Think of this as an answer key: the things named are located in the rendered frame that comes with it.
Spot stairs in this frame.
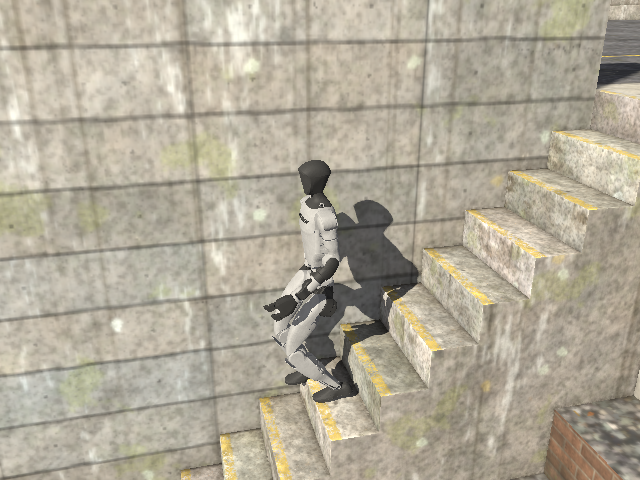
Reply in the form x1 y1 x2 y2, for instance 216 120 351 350
180 91 640 480

